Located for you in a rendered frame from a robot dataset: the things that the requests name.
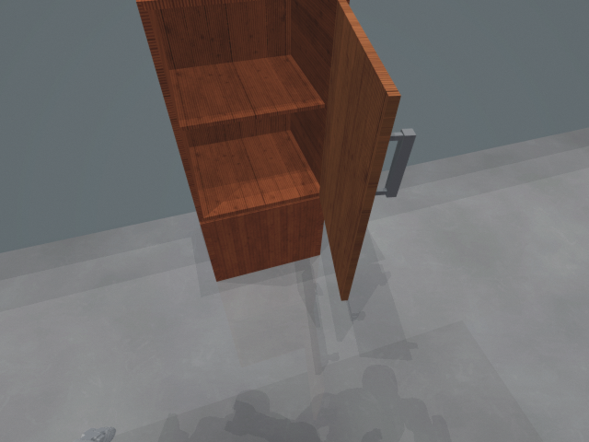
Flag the cupboard door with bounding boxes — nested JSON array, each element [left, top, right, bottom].
[[319, 0, 401, 301]]

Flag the handle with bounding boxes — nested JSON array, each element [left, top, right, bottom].
[[375, 128, 416, 197]]

